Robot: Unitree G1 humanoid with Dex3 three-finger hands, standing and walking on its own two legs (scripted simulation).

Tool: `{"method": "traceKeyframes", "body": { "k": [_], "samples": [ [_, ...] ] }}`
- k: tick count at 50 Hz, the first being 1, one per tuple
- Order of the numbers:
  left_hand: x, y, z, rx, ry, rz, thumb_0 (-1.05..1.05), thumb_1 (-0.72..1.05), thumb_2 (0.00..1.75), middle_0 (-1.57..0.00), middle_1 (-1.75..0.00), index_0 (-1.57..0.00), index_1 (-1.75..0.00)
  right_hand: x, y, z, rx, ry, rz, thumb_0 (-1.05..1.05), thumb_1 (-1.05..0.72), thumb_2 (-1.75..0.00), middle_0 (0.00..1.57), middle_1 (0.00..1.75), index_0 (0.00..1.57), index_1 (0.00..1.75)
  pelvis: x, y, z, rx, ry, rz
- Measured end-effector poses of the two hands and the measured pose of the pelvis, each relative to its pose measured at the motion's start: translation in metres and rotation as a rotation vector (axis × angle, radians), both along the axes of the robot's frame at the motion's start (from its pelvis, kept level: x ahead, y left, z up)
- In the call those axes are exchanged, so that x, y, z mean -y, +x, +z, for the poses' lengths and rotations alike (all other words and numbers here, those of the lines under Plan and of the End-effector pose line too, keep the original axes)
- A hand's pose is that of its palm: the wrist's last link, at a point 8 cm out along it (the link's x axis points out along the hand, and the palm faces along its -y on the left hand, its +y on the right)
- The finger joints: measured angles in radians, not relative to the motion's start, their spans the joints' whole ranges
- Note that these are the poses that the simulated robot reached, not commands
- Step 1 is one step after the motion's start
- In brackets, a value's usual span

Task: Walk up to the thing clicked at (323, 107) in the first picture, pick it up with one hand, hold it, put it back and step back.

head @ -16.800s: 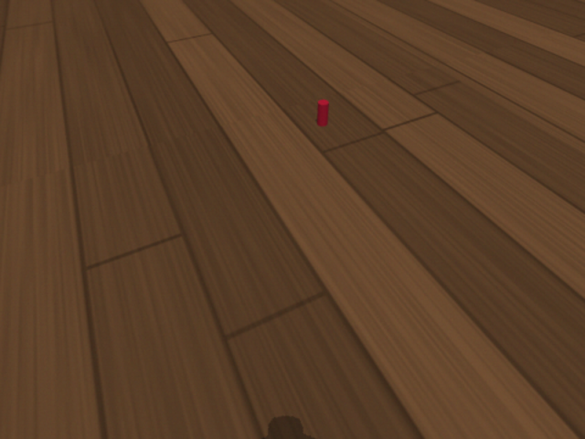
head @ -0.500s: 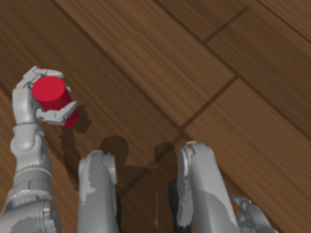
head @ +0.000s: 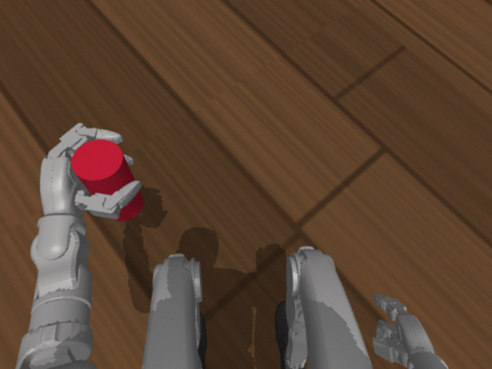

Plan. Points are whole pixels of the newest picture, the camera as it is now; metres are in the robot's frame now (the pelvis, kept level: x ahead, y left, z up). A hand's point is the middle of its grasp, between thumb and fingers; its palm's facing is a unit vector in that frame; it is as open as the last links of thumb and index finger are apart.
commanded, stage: lift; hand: left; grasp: from the side
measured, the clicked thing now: (112, 184) +0.41 +0.22 -0.03
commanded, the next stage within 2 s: hold in 1.52 s
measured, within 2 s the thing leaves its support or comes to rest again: neither
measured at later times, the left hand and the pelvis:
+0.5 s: hand (40, 116) +0.39 +0.20 +0.18, palm faces +0.13 -0.99 -0.03, open 9.3 cm; pelvis +0.03 +0.00 +0.15, yaw +2 degrees
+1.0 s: hand out of the picture +0.39 +0.19 +0.27, palm faces +0.08 -1.00 -0.03, open 9.3 cm; pelvis +0.05 +0.00 +0.23, yaw +2 degrees
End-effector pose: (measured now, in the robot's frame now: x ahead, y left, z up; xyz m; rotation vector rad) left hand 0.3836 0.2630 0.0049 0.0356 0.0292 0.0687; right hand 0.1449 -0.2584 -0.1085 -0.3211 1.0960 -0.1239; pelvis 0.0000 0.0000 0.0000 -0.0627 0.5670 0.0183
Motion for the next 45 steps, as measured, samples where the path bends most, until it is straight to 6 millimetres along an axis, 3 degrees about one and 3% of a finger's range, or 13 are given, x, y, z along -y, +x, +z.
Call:
{"method": "traceKeyframes", "body": {
  "k": [10, 23, 32, 45],
  "samples": [
    [0.005, -0.014, 0.074, -0.016, 0.015, 0.020, 0.03, -0.26, 1.09, -0.82, -1.01, -0.74, -1.01, -0.011, 0.024, 0.062, 0.085, 0.028, -0.013, 0.00, -0.90, -0.89, 0.20, 0.30, 0.20, 0.30, -0.001, 0.009, 0.059, 0.047, 0.004, 0.009],
    [0.010, -0.026, 0.172, -0.021, -0.001, 0.050, 0.03, -0.26, 1.09, -0.82, -1.01, -0.74, -1.01, -0.019, 0.037, 0.152, 0.155, 0.047, -0.028, 0.00, -0.90, -0.89, 0.20, 0.30, 0.20, 0.30, 0.000, 0.029, 0.143, 0.154, 0.014, 0.022],
    [0.012, -0.022, 0.207, -0.034, 0.000, 0.003, 0.03, -0.26, 1.09, -0.82, -1.01, -0.73, -1.01, -0.014, 0.036, 0.194, 0.164, 0.035, -0.029, 0.00, -0.90, -0.89, 0.20, 0.30, 0.20, 0.30, -0.002, 0.038, 0.180, 0.220, 0.018, 0.026],
    [0.015, -0.026, 0.250, -0.011, -0.011, 0.029, 0.03, -0.26, 1.09, -0.82, -1.01, -0.73, -1.02, -0.021, 0.037, 0.226, 0.150, 0.055, -0.016, 0.01, -0.90, -0.89, 0.20, 0.30, 0.20, 0.30, -0.001, 0.049, 0.216, 0.291, 0.032, 0.028]
  ]
}}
